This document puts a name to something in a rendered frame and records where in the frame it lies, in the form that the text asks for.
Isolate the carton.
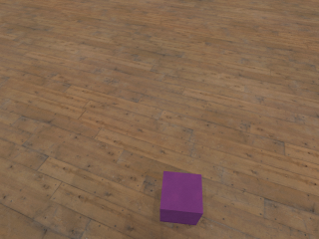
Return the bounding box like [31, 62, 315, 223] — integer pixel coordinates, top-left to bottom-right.
[159, 171, 203, 225]

